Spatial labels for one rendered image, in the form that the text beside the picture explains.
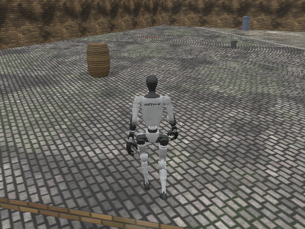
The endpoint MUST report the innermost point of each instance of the left robot upper arm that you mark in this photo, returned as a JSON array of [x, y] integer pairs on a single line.
[[135, 109]]

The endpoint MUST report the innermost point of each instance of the left robot hand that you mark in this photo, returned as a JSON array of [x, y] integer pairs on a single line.
[[128, 147]]

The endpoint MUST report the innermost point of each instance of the left robot forearm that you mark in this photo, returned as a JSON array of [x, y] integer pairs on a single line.
[[131, 131]]

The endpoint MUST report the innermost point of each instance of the right robot upper arm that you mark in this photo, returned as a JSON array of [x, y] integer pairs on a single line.
[[169, 108]]

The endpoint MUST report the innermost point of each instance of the right robot shin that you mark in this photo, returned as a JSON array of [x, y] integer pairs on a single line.
[[163, 177]]

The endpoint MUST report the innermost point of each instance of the left robot thigh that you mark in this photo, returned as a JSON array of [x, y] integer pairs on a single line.
[[141, 142]]

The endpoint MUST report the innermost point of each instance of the right robot hand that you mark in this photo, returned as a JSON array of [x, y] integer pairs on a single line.
[[172, 133]]

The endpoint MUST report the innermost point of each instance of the right robot forearm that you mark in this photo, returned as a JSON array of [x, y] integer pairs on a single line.
[[173, 125]]

